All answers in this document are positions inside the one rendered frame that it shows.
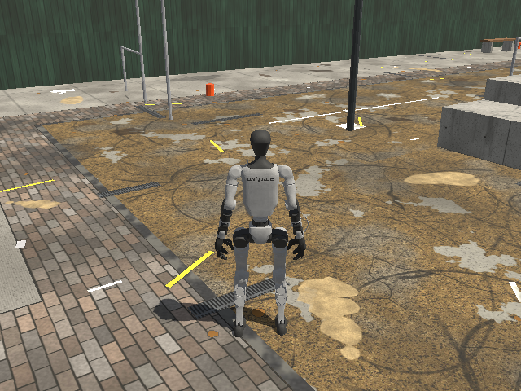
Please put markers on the left robot forearm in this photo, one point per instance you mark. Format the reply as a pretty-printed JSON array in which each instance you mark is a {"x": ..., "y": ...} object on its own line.
[{"x": 224, "y": 221}]

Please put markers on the robot left hand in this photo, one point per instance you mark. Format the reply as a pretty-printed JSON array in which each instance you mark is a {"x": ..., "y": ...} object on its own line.
[{"x": 219, "y": 248}]

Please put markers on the robot left upper arm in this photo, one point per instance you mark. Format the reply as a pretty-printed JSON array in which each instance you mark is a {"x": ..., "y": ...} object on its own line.
[{"x": 231, "y": 186}]

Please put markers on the robot left foot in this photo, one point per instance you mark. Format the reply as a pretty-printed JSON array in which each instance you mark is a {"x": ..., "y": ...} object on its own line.
[{"x": 238, "y": 330}]

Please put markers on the robot right foot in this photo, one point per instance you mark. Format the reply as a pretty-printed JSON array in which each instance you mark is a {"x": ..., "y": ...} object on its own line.
[{"x": 281, "y": 328}]

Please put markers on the right robot forearm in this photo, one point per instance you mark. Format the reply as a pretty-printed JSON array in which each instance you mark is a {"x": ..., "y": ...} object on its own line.
[{"x": 296, "y": 222}]

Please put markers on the robot right upper arm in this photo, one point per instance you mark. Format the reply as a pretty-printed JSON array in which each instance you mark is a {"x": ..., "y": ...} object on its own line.
[{"x": 289, "y": 186}]

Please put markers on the robot right hand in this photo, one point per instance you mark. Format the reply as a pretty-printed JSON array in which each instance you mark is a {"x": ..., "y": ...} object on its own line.
[{"x": 300, "y": 249}]

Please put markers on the robot foot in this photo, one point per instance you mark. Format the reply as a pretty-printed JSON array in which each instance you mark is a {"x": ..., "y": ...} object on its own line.
[
  {"x": 281, "y": 328},
  {"x": 238, "y": 330}
]

